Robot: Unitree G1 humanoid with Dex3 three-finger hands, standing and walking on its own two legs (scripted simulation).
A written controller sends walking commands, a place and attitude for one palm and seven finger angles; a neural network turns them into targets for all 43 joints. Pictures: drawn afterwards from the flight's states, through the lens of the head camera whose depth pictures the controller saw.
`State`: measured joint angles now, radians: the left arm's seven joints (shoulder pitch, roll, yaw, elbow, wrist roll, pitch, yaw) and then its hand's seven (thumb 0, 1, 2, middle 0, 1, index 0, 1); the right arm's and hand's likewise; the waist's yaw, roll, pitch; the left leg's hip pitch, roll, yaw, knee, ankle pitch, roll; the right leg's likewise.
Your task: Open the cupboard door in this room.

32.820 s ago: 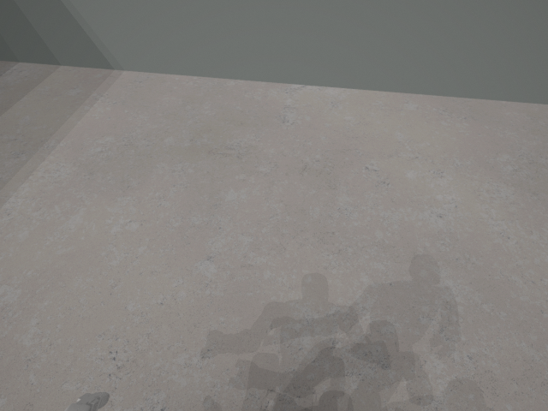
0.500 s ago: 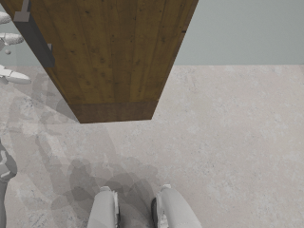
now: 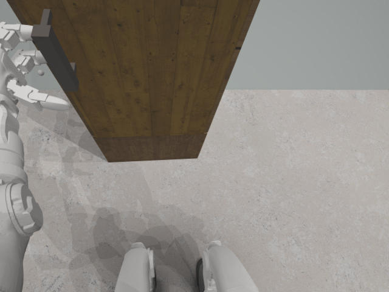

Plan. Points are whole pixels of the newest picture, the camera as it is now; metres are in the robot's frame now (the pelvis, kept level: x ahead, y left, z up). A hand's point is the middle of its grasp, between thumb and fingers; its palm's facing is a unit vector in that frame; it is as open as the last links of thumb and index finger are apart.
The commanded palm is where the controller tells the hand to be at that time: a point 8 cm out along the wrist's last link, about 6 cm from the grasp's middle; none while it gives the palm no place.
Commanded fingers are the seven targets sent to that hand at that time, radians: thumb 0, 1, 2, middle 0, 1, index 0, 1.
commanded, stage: slide the fingers in behind the handle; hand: left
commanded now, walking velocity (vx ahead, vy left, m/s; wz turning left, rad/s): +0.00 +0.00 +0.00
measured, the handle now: (60, 53) +0.56 +0.22 +0.07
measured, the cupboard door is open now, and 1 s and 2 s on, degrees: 0 0 1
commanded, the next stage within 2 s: close the thumb around the handle in 0.92 s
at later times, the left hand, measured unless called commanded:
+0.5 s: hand (66, 73) +0.51 +0.21 +0.07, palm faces +0.02 -1.00 -0.02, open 13.9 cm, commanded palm +0.49 +0.24 +0.07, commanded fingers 0.00 -0.50 0.30 -0.30 -1.20 -0.30 -1.20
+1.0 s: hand (69, 73) +0.51 +0.20 +0.07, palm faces +0.02 -1.00 -0.02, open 13.8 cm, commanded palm +0.49 +0.24 +0.07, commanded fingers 0.00 -0.50 0.30 -0.30 -1.20 -0.30 -1.20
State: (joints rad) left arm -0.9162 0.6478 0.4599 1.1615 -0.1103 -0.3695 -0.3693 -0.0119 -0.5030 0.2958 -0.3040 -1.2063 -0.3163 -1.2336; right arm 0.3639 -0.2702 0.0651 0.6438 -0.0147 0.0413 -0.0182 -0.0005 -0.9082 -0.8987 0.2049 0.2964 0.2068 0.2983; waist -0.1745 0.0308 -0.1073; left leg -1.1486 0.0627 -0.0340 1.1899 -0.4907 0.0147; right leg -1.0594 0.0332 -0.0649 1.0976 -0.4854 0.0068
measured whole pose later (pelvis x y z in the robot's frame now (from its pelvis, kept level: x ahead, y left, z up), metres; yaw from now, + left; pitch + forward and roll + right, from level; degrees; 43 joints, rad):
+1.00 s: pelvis +0.00 -0.01 +0.00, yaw +0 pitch +25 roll -4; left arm -0.90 0.55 0.43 1.16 -0.09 -0.41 -0.29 -0.01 -0.50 0.30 -0.31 -1.21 -0.33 -1.22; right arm 0.36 -0.27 0.05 0.64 -0.02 0.04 -0.01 0.00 -0.91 -0.90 0.20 0.30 0.21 0.30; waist -0.18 0.04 -0.11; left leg -1.12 0.06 -0.02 1.18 -0.49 0.01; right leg -1.05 0.04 -0.05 1.11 -0.49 0.00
